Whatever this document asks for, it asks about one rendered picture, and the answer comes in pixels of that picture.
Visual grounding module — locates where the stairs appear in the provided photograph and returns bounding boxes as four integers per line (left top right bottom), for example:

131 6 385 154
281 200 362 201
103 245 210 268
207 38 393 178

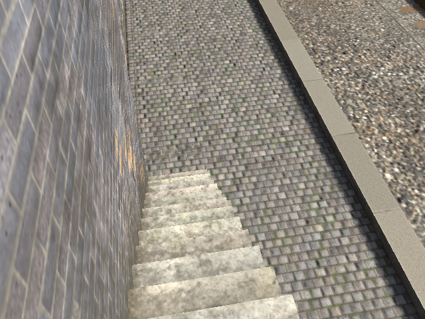
127 169 299 319

